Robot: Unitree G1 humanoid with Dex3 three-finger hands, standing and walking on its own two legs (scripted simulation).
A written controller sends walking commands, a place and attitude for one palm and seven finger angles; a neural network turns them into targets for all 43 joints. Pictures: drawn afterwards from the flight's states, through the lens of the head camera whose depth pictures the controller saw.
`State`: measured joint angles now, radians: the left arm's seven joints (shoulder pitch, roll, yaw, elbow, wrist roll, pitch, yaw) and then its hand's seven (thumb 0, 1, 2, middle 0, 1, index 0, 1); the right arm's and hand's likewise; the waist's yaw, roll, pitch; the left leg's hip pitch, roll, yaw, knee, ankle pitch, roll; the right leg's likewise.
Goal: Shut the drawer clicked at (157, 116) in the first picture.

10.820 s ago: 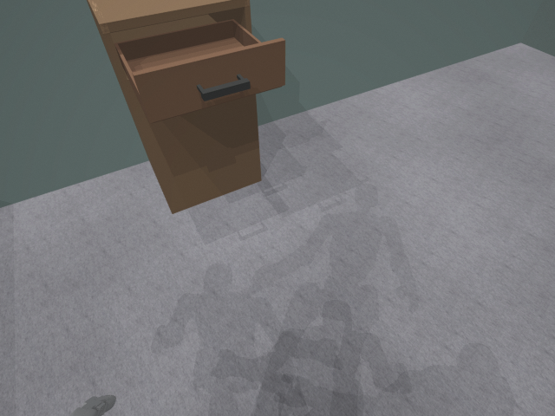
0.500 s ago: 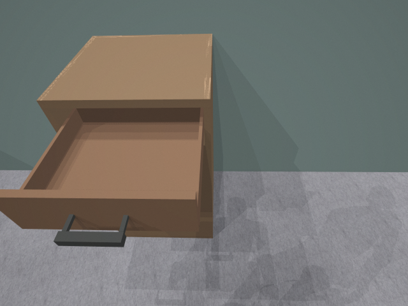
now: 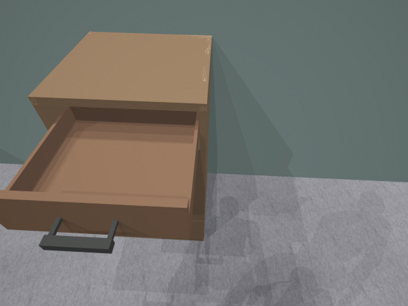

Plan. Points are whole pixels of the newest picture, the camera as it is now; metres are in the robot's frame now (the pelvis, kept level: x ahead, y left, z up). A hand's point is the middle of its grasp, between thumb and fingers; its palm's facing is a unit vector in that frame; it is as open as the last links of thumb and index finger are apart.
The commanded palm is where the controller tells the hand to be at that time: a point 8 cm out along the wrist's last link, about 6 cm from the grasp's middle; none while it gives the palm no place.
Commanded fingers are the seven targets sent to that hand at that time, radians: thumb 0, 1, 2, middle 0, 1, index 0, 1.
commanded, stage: look again from close up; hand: left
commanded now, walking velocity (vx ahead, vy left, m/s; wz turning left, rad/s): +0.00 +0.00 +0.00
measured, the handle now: (82, 233) +0.25 +0.28 -0.01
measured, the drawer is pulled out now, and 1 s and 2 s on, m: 0.30 0.28 0.28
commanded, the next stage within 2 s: raise the hand and make a fist in 0.52 s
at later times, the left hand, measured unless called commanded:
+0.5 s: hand out of the picture -0.02 +0.18 -0.17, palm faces +0.03 -0.98 -0.18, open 7.3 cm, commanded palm none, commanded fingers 0.00 0.90 0.90 -0.20 -0.30 -0.20 -0.30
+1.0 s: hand out of the picture +0.11 +0.16 -0.03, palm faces +0.09 -0.99 +0.08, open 6.5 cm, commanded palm +0.08 +0.24 -0.03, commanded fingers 0.00 0.90 0.90 -0.60 -0.73 -0.60 -0.73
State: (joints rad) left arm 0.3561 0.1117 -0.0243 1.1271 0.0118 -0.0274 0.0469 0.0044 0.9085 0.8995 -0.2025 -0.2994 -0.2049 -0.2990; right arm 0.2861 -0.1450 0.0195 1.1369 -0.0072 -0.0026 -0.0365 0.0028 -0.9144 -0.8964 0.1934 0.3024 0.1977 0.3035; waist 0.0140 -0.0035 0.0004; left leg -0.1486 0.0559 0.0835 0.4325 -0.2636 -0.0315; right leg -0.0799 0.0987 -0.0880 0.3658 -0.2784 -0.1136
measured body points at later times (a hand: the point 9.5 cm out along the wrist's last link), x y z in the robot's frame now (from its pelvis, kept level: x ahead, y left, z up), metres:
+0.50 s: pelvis +0.00 +0.02 +0.00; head +0.00 +0.02 +0.45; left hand -0.02 +0.23 -0.16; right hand -0.03 -0.18 -0.17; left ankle -0.02 +0.14 -0.74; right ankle -0.05 -0.03 -0.74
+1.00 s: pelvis -0.05 +0.03 -0.04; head -0.04 +0.04 +0.41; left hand +0.10 +0.21 -0.03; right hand +0.17 -0.22 -0.08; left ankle -0.02 +0.14 -0.74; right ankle -0.05 -0.03 -0.74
